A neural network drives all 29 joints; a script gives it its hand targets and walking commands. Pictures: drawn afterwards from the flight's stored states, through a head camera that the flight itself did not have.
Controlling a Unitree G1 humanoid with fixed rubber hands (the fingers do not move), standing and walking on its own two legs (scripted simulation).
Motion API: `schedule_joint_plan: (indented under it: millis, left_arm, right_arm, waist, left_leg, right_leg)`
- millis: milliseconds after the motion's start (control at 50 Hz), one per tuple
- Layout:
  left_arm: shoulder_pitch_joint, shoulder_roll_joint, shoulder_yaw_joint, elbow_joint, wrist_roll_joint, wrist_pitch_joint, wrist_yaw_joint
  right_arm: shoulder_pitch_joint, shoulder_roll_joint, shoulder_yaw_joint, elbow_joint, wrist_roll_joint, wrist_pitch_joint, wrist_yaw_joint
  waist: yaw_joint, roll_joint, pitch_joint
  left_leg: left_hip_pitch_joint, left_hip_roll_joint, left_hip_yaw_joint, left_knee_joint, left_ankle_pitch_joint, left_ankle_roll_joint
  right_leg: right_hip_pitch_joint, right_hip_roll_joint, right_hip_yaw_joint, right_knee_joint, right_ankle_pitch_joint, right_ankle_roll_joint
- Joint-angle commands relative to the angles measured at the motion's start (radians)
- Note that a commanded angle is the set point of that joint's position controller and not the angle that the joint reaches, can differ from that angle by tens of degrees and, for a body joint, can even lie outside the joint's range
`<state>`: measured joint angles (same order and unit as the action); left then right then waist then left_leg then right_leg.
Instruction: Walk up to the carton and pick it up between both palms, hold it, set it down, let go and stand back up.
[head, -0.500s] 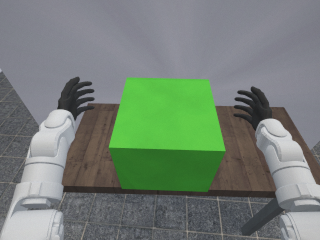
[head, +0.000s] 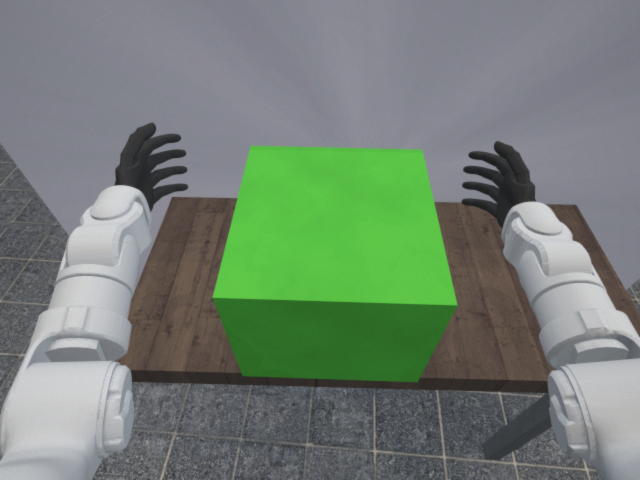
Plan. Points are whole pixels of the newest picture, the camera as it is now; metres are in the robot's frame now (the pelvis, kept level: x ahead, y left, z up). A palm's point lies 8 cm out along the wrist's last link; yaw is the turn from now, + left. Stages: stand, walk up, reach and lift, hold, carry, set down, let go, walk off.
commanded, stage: reach and lift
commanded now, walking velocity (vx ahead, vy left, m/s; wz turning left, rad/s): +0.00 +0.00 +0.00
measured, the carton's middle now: (332, 262) +0.45 +0.01 +0.00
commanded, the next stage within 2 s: none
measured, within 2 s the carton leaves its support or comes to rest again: neither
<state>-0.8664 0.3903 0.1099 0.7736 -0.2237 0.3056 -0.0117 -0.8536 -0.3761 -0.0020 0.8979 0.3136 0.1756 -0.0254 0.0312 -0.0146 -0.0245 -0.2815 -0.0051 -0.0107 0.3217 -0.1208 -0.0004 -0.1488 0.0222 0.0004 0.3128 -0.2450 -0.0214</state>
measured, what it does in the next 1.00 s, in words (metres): stands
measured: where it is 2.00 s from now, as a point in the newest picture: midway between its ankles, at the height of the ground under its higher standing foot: outside the picture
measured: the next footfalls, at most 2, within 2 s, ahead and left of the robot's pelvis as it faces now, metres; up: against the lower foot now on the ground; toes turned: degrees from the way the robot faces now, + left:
none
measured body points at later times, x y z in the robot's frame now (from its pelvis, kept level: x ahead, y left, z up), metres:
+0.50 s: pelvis -0.02 +0.01 -0.02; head +0.05 +0.02 +0.43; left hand +0.43 +0.24 +0.06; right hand +0.43 -0.21 +0.06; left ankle +0.02 +0.12 -0.75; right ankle -0.06 -0.10 -0.75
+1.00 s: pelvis -0.02 +0.00 -0.02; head +0.07 +0.01 +0.42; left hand +0.43 +0.20 +0.03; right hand +0.44 -0.18 +0.04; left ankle +0.02 +0.12 -0.75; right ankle -0.06 -0.10 -0.75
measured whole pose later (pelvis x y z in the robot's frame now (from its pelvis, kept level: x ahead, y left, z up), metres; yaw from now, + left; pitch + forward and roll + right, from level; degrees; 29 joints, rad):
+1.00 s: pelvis -0.02 +0.00 -0.02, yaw -1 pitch +21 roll -1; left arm -0.94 0.26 -0.06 1.32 -0.26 -0.30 0.00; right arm -0.90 -0.31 0.13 1.22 0.35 -0.24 0.00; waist 0.03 -0.01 -0.20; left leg -0.74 0.01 -0.01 0.49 -0.13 0.00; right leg -0.62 0.03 0.00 0.53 -0.28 -0.02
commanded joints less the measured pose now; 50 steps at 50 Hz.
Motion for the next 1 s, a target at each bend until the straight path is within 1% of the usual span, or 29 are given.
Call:
schedule_joint_plan:
  millis: [0,40,60,100,160,180,220,260,280,300,320,340,380,400,420,440,460,480,540,560,640,680,700,740,780,840,880,940,980]
  left_arm:
    - [-0.334,0.1,-0.047,0.049,0.002,-0.13,-0.027]
    - [-0.344,0.106,-0.055,0.072,-0.009,-0.195,-0.029]
    - [-0.353,0.1,-0.054,0.108,0.0,-0.226,-0.032]
    - [-0.357,0.095,-0.068,0.091,-0.015,-0.295,-0.026]
    - [-0.387,0.078,-0.106,0.175,-0.032,-0.389,-0.02]
    - [-0.384,0.083,-0.104,0.232,-0.039,-0.414,-0.021]
    - [-0.405,0.067,-0.132,0.237,-0.061,-0.451,-0.009]
    - [-0.427,0.073,-0.145,0.324,-0.066,-0.49,-0.004]
    - [-0.456,0.079,-0.154,0.288,-0.066,-0.509,0.007]
    - [-0.447,0.066,-0.169,0.353,-0.08,-0.521,0.008]
    - [-0.503,0.086,-0.181,0.374,-0.1,-0.537,0.008]
    - [-0.49,0.082,-0.192,0.391,-0.113,-0.563,0.012]
    - [-0.525,0.042,-0.219,0.398,-0.133,-0.587,0.027]
    - [-0.516,0.054,-0.219,0.442,-0.148,-0.596,0.026]
    - [-0.553,0.047,-0.238,0.428,-0.157,-0.606,0.03]
    - [-0.527,0.042,-0.233,0.474,-0.152,-0.609,0.029]
    - [-0.527,0.039,-0.245,0.469,-0.156,-0.617,0.03]
    - [-0.546,0.055,-0.231,0.505,-0.145,-0.614,0.034]
    - [-0.545,0.035,-0.254,0.528,-0.137,-0.61,0.033]
    - [-0.522,0.037,-0.242,0.525,-0.131,-0.61,0.033]
    - [-0.507,0.04,-0.217,0.481,-0.121,-0.623,0.033]
    - [-0.504,0.035,-0.205,0.453,-0.104,-0.621,0.028]
    - [-0.501,0.046,-0.187,0.415,-0.089,-0.627,0.037]
    - [-0.474,0.02,-0.179,0.427,-0.079,-0.626,0.029]
    - [-0.457,-0.004,-0.154,0.44,-0.05,-0.625,0.016]
    - [-0.458,-0.032,-0.135,0.347,-0.031,-0.648,0.015]
    - [-0.484,-0.048,-0.105,0.382,-0.01,-0.649,0.012]
    - [-0.47,-0.065,-0.077,0.348,0.027,-0.668,0.014]
    - [-0.497,-0.049,-0.051,0.343,0.043,-0.682,0.03]
  right_arm:
    - [-0.348,-0.146,0.039,0.017,0.061,-0.106,0.005]
    - [-0.357,-0.128,0.035,0.012,0.061,-0.143,0.005]
    - [-0.357,-0.123,0.025,0.044,0.045,-0.161,0.007]
    - [-0.364,-0.117,0.047,0.012,0.045,-0.207,0.011]
    - [-0.341,-0.099,0.057,0.11,0.065,-0.249,0.025]
    - [-0.338,-0.081,0.078,0.141,0.071,-0.254,0.03]
    - [-0.358,-0.1,0.085,0.164,0.1,-0.276,0.039]
    - [-0.365,-0.096,0.09,0.229,0.105,-0.296,0.043]
    - [-0.398,-0.091,0.095,0.195,0.116,-0.312,0.046]
    - [-0.396,-0.084,0.095,0.243,0.116,-0.318,0.053]
    - [-0.442,-0.088,0.096,0.219,0.11,-0.326,0.052]
    - [-0.437,-0.08,0.103,0.202,0.122,-0.35,0.052]
    - [-0.474,-0.088,0.092,0.218,0.121,-0.378,0.059]
    - [-0.472,-0.091,0.116,0.218,0.138,-0.387,0.064]
    - [-0.495,-0.101,0.099,0.227,0.131,-0.395,0.067]
    - [-0.473,-0.101,0.113,0.252,0.138,-0.398,0.07]
    - [-0.489,-0.112,0.127,0.226,0.151,-0.41,0.074]
    - [-0.49,-0.124,0.112,0.257,0.137,-0.406,0.071]
    - [-0.48,-0.137,0.104,0.325,0.129,-0.415,0.069]
    - [-0.461,-0.134,0.128,0.308,0.149,-0.418,0.07]
    - [-0.439,-0.112,0.141,0.292,0.153,-0.435,0.054]
    - [-0.441,-0.109,0.136,0.276,0.149,-0.442,0.049]
    - [-0.448,-0.118,0.125,0.251,0.144,-0.45,0.049]
    - [-0.407,-0.086,0.15,0.291,0.143,-0.44,0.044]
    - [-0.401,-0.037,0.158,0.282,0.144,-0.441,0.045]
    - [-0.402,0.014,0.169,0.231,0.14,-0.458,0.039]
    - [-0.437,0.042,0.151,0.23,0.113,-0.451,0.036]
    - [-0.431,0.059,0.108,0.213,0.075,-0.472,0.019]
    - [-0.447,0.042,0.069,0.216,0.044,-0.475,0.005]
  waist:
    - [-0.019,0.052,-0.535]
    - [-0.006,0.052,-0.582]
    - [-0.017,0.041,-0.551]
    - [0.011,0.046,-0.624]
    - [-0.009,0.072,-0.629]
    - [0.015,0.049,-0.633]
    - [0.019,0.071,-0.673]
    - [0.019,0.079,-0.645]
    - [0.036,0.092,-0.705]
    - [0.035,0.093,-0.682]
    - [0.023,0.063,-0.678]
    - [0.034,0.074,-0.747]
    - [0.029,0.077,-0.816]
    - [0.048,0.062,-0.805]
    - [0.027,0.074,-0.83]
    - [0.038,0.073,-0.828]
    - [0.048,0.083,-0.86]
    - [0.042,0.057,-0.859]
    - [0.017,0.074,-0.842]
    - [0.042,0.056,-0.862]
    - [0.043,0.05,-0.914]
    - [0.041,0.047,-0.919]
    - [0.062,0.05,-0.953]
    - [0.046,0.034,-0.9]
    - [0.052,0.029,-0.864]
    - [0.058,0.037,-0.942]
    - [0.063,0.019,-0.906]
    - [0.044,0.034,-0.941]
    - [0.02,0.032,-0.955]
  left_leg:
    - [0.396,0.026,0.028,0.145,0.514,-0.063]
    - [0.369,0.024,0.027,0.156,0.515,-0.058]
    - [0.37,0.024,0.025,0.156,0.514,-0.058]
    - [0.361,0.026,0.027,0.173,0.535,-0.06]
    - [0.363,0.036,0.024,0.197,0.512,-0.068]
    - [0.322,0.038,0.021,0.2,0.476,-0.058]
    - [0.335,0.05,0.016,0.208,0.489,-0.072]
    - [0.293,0.052,0.01,0.209,0.43,-0.064]
    - [0.3,0.057,0.012,0.225,0.432,-0.067]
    - [0.266,0.06,0.005,0.23,0.393,-0.066]
    - [0.227,0.062,0.006,0.226,0.316,-0.053]
    - [0.219,0.06,0.004,0.242,0.331,-0.06]
    - [0.203,0.064,-0.001,0.256,0.316,-0.064]
    - [0.181,0.061,0.003,0.276,0.32,-0.058]
    - [0.191,0.067,-0.006,0.28,0.315,-0.059]
    - [0.172,0.064,-0.003,0.284,0.302,-0.058]
    - [0.185,0.065,-0.001,0.295,0.34,-0.063]
    - [0.175,0.067,-0.005,0.291,0.324,-0.056]
    - [0.19,0.074,-0.018,0.286,0.328,-0.069]
    - [0.186,0.069,-0.015,0.294,0.328,-0.064]
    - [0.178,0.054,0.004,0.318,0.419,-0.056]
    - [0.193,0.055,-0.001,0.324,0.448,-0.06]
    - [0.205,0.058,-0.001,0.33,0.486,-0.063]
    - [0.179,0.05,0.006,0.324,0.486,-0.057]
    - [0.144,0.043,0.021,0.325,0.482,-0.045]
    - [0.141,0.04,0.018,0.339,0.565,-0.051]
    - [0.081,0.035,0.022,0.327,0.502,-0.037]
    - [0.089,0.034,0.022,0.331,0.535,-0.05]
    - [0.074,0.034,0.024,0.307,0.46,-0.045]
  right_leg:
    - [-0.216,0.021,-0.044,-0.025,0.48,0.056]
    - [-0.223,0.015,-0.035,-0.013,0.478,0.055]
    - [-0.226,0.013,-0.041,-0.011,0.465,0.054]
    - [-0.258,0.014,-0.034,0.003,0.465,0.053]
    - [-0.354,0.012,-0.04,0.013,0.365,0.045]
    - [-0.371,0.006,-0.033,0.022,0.334,0.047]
    - [-0.41,0.011,-0.045,0.035,0.291,0.036]
    - [-0.466,0.004,-0.036,0.043,0.203,0.028]
    - [-0.49,0.005,-0.031,0.052,0.208,0.024]
    - [-0.526,0.0,-0.035,0.063,0.161,0.021]
    - [-0.538,-0.005,-0.034,0.069,0.125,0.026]
    - [-0.56,-0.004,-0.037,0.088,0.136,0.029]
    - [-0.612,0.0,-0.048,0.111,0.125,0.023]
    - [-0.636,-0.002,-0.04,0.123,0.108,0.025]
    - [-0.643,-0.001,-0.045,0.129,0.106,0.026]
    - [-0.656,-0.003,-0.044,0.136,0.095,0.024]
    - [-0.66,-0.004,-0.044,0.147,0.121,0.028]
    - [-0.672,-0.002,-0.045,0.148,0.118,0.034]
    - [-0.7,0.003,-0.057,0.141,0.099,0.033]
    - [-0.679,0.005,-0.047,0.144,0.116,0.033]
    - [-0.632,0.003,-0.039,0.157,0.234,0.049]
    - [-0.636,0.004,-0.041,0.158,0.237,0.051]
    - [-0.63,0.008,-0.038,0.168,0.276,0.053]
    - [-0.606,0.007,-0.032,0.167,0.308,0.056]
    - [-0.563,0.001,-0.025,0.174,0.355,0.065]
    - [-0.514,0.001,-0.014,0.203,0.464,0.071]
    - [-0.503,-0.007,-0.006,0.206,0.431,0.08]
    - [-0.48,-0.007,-0.009,0.209,0.474,0.079]
    - [-0.468,-0.005,-0.013,0.202,0.433,0.08]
